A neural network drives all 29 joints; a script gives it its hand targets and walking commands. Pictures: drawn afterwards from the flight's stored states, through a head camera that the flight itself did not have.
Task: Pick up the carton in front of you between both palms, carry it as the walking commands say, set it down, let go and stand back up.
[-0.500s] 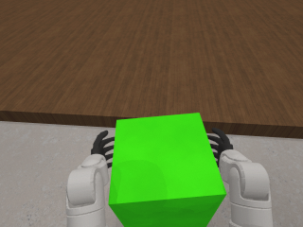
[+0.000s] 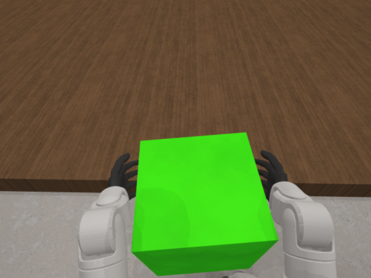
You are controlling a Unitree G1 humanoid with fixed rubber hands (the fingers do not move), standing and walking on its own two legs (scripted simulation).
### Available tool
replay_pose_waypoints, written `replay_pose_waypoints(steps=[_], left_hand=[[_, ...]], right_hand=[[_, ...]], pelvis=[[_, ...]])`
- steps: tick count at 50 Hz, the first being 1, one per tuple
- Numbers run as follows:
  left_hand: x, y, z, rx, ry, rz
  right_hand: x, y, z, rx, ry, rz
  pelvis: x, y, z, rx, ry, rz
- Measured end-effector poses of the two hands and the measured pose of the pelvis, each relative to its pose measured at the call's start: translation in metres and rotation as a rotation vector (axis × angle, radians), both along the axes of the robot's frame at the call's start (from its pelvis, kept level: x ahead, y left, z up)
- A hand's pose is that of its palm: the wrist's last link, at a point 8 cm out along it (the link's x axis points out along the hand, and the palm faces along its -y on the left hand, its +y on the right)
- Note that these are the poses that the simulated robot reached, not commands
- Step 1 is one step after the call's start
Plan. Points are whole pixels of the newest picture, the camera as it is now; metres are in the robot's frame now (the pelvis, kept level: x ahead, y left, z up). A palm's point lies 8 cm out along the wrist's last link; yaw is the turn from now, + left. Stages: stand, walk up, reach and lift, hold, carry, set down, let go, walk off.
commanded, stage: carry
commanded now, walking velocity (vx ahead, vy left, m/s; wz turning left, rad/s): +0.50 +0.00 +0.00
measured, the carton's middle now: (198, 209) +0.26 +0.00 +0.02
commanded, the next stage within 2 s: none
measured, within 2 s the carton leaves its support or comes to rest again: neither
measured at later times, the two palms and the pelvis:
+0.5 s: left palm (135, 53) +0.69 +0.15 +0.16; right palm (235, 51) +0.70 -0.15 +0.15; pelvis +0.33 -0.01 -0.01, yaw +1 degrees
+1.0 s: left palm (145, 12) +1.08 +0.15 +0.14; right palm (217, 11) +1.06 -0.15 +0.14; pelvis +0.68 +0.01 -0.01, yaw +2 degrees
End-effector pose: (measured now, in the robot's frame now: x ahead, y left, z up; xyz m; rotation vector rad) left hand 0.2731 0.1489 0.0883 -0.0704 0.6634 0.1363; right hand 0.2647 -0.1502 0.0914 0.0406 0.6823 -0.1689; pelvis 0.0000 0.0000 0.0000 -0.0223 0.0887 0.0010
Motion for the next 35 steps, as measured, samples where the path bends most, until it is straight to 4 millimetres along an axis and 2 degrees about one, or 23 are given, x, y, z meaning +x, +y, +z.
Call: replay_pose_waypoints(steps=[7, 11, 15, 19, 23, 26, 30, 35], left_hand=[[0.114, -0.014, 0.015, 0.019, -0.117, 0.062], [0.167, -0.016, 0.021, 0.012, -0.066, 0.107], [0.224, -0.012, 0.04, 0.023, -0.068, 0.122], [0.296, -0.009, 0.061, 0.052, -0.088, 0.092], [0.374, -0.003, 0.069, 0.072, -0.071, 0.046], [0.434, 0.004, 0.066, 0.074, -0.05, 0.015], [0.517, 0.013, 0.05, 0.059, -0.029, -0.041], [0.592, 0.017, 0.026, 0.035, 0.096, -0.061]], right_hand=[[0.13, -0.014, 0.002, 0.046, -0.117, 0.046], [0.194, -0.015, 0.009, 0.054, -0.065, 0.08], [0.257, -0.011, 0.027, 0.068, -0.067, 0.093], [0.324, -0.007, 0.047, 0.036, -0.09, 0.098], [0.394, -0.003, 0.057, -0.004, -0.074, 0.094], [0.449, 0.005, 0.058, -0.031, -0.052, 0.087], [0.518, 0.013, 0.05, -0.076, -0.026, 0.056], [0.58, 0.017, 0.024, -0.061, 0.099, 0.021]], pelvis=[[0.113, -0.024, -0.031, -0.001, -0.03, 0.035], [0.157, -0.033, -0.019, 0.019, -0.018, 0.049], [0.201, -0.036, -0.005, 0.036, -0.006, 0.044], [0.249, -0.031, 0.0, 0.04, 0.003, 0.032], [0.304, -0.02, -0.003, 0.029, 0.005, 0.022], [0.35, -0.008, -0.013, 0.017, 0.0, 0.014], [0.409, 0.009, -0.035, 0.019, -0.018, 0.004], [0.461, 0.022, -0.023, 0.009, 0.002, 0.001]])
